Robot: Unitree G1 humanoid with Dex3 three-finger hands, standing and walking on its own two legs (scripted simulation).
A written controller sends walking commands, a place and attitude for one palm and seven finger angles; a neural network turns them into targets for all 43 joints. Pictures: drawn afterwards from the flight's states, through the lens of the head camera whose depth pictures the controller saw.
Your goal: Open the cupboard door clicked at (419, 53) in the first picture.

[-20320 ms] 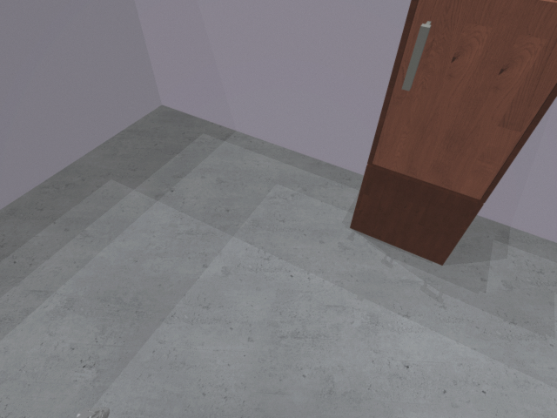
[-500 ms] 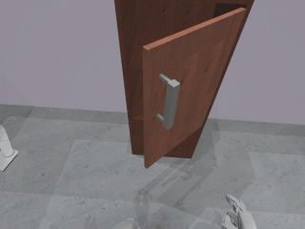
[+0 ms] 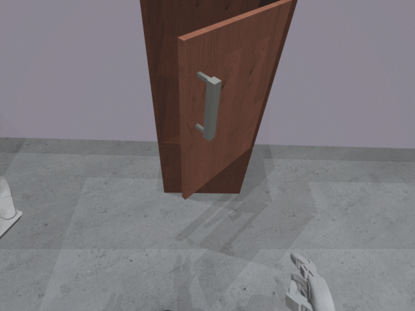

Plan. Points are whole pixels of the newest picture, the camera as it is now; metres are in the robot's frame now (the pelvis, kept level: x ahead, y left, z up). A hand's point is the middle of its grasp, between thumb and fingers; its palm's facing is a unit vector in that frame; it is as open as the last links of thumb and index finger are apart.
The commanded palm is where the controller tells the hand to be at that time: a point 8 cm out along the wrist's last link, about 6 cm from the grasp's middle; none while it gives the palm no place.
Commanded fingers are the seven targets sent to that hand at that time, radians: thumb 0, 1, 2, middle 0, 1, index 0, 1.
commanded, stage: stop stepping back and stand still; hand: left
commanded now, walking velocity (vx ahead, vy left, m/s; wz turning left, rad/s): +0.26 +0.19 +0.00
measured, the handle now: (205, 107) +0.55 +0.04 +0.08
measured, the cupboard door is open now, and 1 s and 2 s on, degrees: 44 44 44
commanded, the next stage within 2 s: let the arm hang, fingers relaxed in 0.96 s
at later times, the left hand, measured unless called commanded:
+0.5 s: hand out of the picture +0.16 +0.26 +0.17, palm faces +0.39 -0.78 -0.48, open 7.4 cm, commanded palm +0.10 +0.30 +0.18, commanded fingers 0.00 0.90 0.90 -0.20 -0.30 -0.20 -0.30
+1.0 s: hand out of the picture +0.15 +0.29 +0.16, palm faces +0.38 -0.80 -0.46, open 7.4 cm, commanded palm +0.09 +0.32 +0.18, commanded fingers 0.00 0.90 0.90 -0.20 -0.30 -0.20 -0.30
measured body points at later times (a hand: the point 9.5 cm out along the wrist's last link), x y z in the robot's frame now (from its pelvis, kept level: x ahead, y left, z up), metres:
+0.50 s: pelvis -0.04 +0.01 +0.00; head -0.05 +0.01 +0.45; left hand +0.13 +0.30 +0.19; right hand +0.10 -0.24 -0.08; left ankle -0.01 +0.11 -0.73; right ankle -0.07 -0.08 -0.73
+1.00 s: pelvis -0.05 +0.03 +0.01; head -0.05 +0.04 +0.46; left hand +0.12 +0.33 +0.18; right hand +0.12 -0.21 -0.06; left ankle -0.01 +0.11 -0.73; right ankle -0.07 -0.08 -0.73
